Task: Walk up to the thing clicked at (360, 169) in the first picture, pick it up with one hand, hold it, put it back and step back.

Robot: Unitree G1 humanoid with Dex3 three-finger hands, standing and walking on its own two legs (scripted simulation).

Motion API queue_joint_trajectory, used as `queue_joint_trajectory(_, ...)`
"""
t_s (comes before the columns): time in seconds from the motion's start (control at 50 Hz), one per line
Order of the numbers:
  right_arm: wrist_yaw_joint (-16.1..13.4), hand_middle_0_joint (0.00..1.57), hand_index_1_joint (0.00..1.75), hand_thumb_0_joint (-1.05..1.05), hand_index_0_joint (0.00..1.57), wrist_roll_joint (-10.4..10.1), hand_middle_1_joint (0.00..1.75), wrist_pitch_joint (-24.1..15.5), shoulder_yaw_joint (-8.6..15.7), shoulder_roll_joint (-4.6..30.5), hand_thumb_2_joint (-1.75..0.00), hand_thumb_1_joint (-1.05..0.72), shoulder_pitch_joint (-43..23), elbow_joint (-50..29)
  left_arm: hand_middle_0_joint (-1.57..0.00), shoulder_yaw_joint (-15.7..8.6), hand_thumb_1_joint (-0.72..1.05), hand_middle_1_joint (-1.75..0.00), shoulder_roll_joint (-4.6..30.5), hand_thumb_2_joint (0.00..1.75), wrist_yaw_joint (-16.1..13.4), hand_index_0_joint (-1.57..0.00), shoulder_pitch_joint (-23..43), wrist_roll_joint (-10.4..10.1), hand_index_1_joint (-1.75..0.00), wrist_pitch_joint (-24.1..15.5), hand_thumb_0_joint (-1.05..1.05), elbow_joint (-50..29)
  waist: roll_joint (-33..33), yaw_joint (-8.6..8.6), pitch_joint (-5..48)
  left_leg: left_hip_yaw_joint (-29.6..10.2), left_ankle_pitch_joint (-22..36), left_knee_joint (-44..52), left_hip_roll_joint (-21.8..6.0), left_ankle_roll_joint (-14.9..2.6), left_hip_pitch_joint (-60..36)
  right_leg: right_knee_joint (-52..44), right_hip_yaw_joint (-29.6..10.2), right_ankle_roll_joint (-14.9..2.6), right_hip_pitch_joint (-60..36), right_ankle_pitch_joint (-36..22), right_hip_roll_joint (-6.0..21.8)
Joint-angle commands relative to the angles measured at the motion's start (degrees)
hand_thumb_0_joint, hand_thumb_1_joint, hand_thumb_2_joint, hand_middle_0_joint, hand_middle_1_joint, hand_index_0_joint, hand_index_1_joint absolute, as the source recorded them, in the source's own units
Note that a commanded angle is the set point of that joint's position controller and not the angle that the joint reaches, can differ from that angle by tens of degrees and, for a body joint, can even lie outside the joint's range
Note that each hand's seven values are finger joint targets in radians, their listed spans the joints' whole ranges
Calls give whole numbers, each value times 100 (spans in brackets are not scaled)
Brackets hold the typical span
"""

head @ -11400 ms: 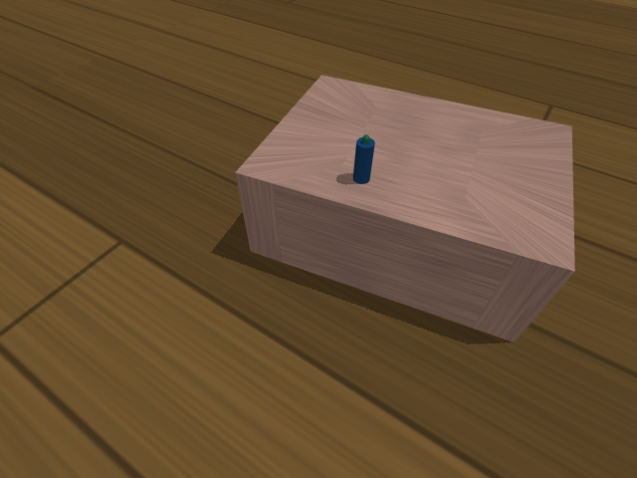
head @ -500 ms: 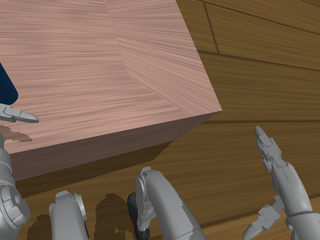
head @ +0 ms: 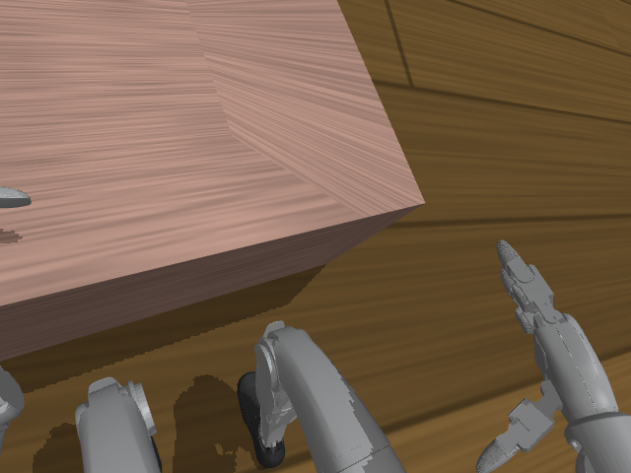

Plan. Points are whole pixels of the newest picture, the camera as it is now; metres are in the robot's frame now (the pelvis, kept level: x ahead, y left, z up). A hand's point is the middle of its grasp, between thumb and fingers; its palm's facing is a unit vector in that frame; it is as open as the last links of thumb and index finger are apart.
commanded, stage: close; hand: left
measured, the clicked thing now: out of the picture +0.54 +0.24 -0.04
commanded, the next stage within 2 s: settle in 0.36 s
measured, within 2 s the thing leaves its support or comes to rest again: leaves its support in 0.66 s
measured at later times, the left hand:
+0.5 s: hand out of the picture +0.54 +0.23 -0.05, palm faces +0.23 -0.97 +0.01, open 8.5 cm
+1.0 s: hand out of the picture +0.55 +0.23 +0.01, palm faces +0.22 -0.98 +0.01, open 7.9 cm
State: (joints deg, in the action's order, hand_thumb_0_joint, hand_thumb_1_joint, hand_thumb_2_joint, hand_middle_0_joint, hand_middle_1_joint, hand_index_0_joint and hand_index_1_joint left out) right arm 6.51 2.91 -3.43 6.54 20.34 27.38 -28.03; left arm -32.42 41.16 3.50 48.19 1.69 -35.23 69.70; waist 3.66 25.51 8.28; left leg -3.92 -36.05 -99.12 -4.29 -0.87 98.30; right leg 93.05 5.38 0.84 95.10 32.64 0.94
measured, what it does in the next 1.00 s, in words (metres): stands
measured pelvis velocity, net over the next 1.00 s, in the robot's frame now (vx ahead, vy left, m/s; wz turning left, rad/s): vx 0.00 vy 0.00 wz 0.01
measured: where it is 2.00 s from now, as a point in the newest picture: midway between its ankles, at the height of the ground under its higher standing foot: (211, 464)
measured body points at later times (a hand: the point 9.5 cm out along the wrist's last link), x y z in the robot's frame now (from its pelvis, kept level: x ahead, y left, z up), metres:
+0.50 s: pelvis +0.00 +0.00 +0.01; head +0.21 +0.11 +0.39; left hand +0.52 +0.28 -0.05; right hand +0.18 -0.24 +0.15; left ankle +0.06 +0.11 -0.51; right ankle +0.08 -0.13 -0.51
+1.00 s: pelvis +0.00 +0.00 +0.03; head +0.20 +0.09 +0.43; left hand +0.53 +0.28 +0.01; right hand +0.18 -0.24 +0.15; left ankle +0.06 +0.11 -0.51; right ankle +0.08 -0.13 -0.51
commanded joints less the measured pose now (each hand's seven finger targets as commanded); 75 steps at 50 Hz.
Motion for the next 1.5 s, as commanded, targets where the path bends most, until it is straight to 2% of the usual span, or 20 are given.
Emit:
queue_joint_trajectory(0.0,-155,5,5,0,5,-77,5,-230,1028,1102,-5,51,408,-1151,-66,-191,-40,-49,1585,28,-28,-67,2101,-11,-48,-342,0,-1435,-2940,-229,3862,-175,2196,1258,208,144,-3747,-799,-174,-312,-1651,-1590,-301)
queue_joint_trajectory(0.02,-142,5,5,0,5,-66,5,-199,941,984,-5,51,505,-861,-69,56,-37,-53,1148,33,36,-70,2063,-39,-52,-288,0,-1035,-2893,-157,3484,-197,2019,1310,216,152,-3585,-831,-157,-311,-1527,-1471,-298)
queue_joint_trajectory(0.04,-149,5,5,0,5,-94,5,-198,1024,1020,-5,51,536,-889,-72,-51,-33,-57,1233,37,13,-73,2080,-53,-56,-278,0,-1246,-2902,-150,3350,-197,2034,1371,206,157,-3587,-848,-134,-310,-1487,-1496,-296)
queue_joint_trajectory(0.08,-146,5,5,0,5,-85,5,-200,977,1024,-5,50,403,-897,-80,199,-30,-63,970,41,7,-81,1966,8,-62,-174,0,-900,-2736,-116,3245,-199,1863,1361,193,134,-3572,-903,-134,-308,-1360,-1352,-312)
queue_joint_trajectory(0.1,-158,5,5,0,5,-86,5,-208,1044,1069,-5,50,393,-895,-83,41,-26,-66,1337,44,-23,-84,2254,24,-65,-219,0,-1460,-2986,-177,3449,-202,1994,1367,178,167,-3732,-846,-136,-321,-1367,-1399,-310)
queue_joint_trajectory(0.14,-141,5,5,0,5,-88,5,-200,981,1037,-5,50,393,-1034,-89,296,-24,-71,888,48,6,-90,2060,31,-71,-125,0,-967,-2919,-96,3309,-279,2031,1439,136,201,-3862,-872,-85,-329,-1216,-1326,-324)
queue_joint_trajectory(0.2,-129,5,5,0,5,-108,5,-182,1010,1019,-5,50,487,-795,-95,115,-18,-79,986,55,-97,-97,1893,4,-78,-113,0,-917,-2734,-112,2957,-249,1877,1424,160,165,-3556,-909,-64,-314,-1209,-1297,-322)
queue_joint_trajectory(0.32,-129,5,5,0,5,-128,5,-223,1090,1075,-5,51,384,-1029,-116,-140,1,-101,1325,76,-222,-117,1895,33,-100,-203,0,-1350,-2828,-239,3351,-249,1885,1494,177,164,-3719,-907,-96,-304,-1519,-1354,-316)
queue_joint_trajectory(0.34,-121,5,5,0,5,-96,5,-199,1018,994,-5,51,469,-809,-121,142,3,-106,830,81,-183,-122,1806,16,-105,-166,0,-999,-2745,-132,3166,-269,1928,1501,162,173,-3683,-923,-74,-311,-1377,-1366,-322)
queue_joint_trajectory(0.42,-144,5,5,0,5,-97,5,-224,986,1007,-5,51,368,-941,-137,188,19,-127,867,103,-196,-138,1927,21,-127,-197,0,-1116,-2661,-134,3149,-245,1691,1561,174,156,-3600,-998,-91,-294,-1451,-1286,-309)
queue_joint_trajectory(0.54,-158,5,5,0,5,-88,5,-267,916,969,-6,53,434,-1011,-134,99,46,-134,1194,124,-207,-133,2137,15,-136,-331,0,-1411,-2743,-126,3410,-105,1543,1436,233,92,-3508,-1061,-220,-266,-1739,-1263,-287)
queue_joint_trajectory(0.58,-167,5,5,0,5,-106,5,-260,948,996,-5,53,447,-1039,-136,177,43,-137,948,126,-145,-135,1981,-56,-139,-264,0,-1210,-2701,-108,3399,-126,1697,1475,228,103,-3623,-1086,-185,-276,-1728,-1357,-293)
queue_joint_trajectory(0.66,-193,5,5,0,5,-102,5,-238,1002,1049,-6,52,441,-978,-140,152,40,-140,1138,127,-111,-139,2103,-26,-141,-192,0,-1480,-2919,-185,3588,-152,1964,1513,215,141,-3946,-1059,-182,-291,-1751,-1506,-289)
queue_joint_trajectory(0.8,-230,5,5,0,5,-82,5,-143,871,914,-5,53,406,-796,-140,175,30,-143,1067,128,-124,-140,2240,-20,-145,-1,0,-1842,-2877,-311,3383,-129,1579,1791,204,147,-4029,-1312,-196,-286,-1871,-1208,-286)
queue_joint_trajectory(0.9,-279,5,5,0,5,-85,5,-87,777,920,-5,54,273,-697,-140,318,32,-143,760,129,-144,-139,1960,-47,-145,199,0,-1212,-2516,-369,3089,-194,1756,1977,183,151,-4038,-1434,-132,-279,-1940,-1358,-294)
queue_joint_trajectory(1.02,-313,5,5,0,5,-59,5,-89,776,853,-5,55,298,-548,-140,398,37,-144,556,131,-149,-140,2051,-104,-146,149,0,-1027,-2132,-289,3021,-32,1682,2020,243,49,-3804,-1725,-252,-235,-2428,-1462,-290)
queue_joint_trajectory(1.26,-314,5,5,0,5,2,5,-55,562,749,-5,55,250,-348,-142,316,39,-147,842,135,-146,-142,2478,-94,-149,-65,0,-1443,-2423,-485,3450,-57,2230,2260,227,122,-4571,-1862,-207,-275,-2613,-1728,-303)
queue_joint_trajectory(1.34,-315,5,5,0,5,19,5,-39,558,765,-5,55,223,-234,-141,433,34,-147,588,136,-155,-141,2274,-94,-149,-17,0,-1001,-2383,-413,3107,-97,2241,2363,200,147,-4531,-1924,-165,-285,-2535,-1695,-322)
queue_joint_trajectory(1.42,-314,5,5,0,5,42,5,-4,557,778,-5,55,147,-229,-142,319,35,-147,869,136,-168,-142,2590,-70,-149,-61,0,-1421,-2538,-485,3480,-128,2399,2426,170,175,-4815,-1949,-166,-298,-2654,-1732,-329)
queue_joint_trajectory(1.48,-317,5,5,0,5,32,5,0,523,726,-5,55,182,14,-142,429,33,-148,570,137,-137,-142,2283,-120,-150,16,0,-1000,-2328,-460,3093,-97,2308,2457,195,130,-4561,-2032,-168,-284,-2710,-1759,-331)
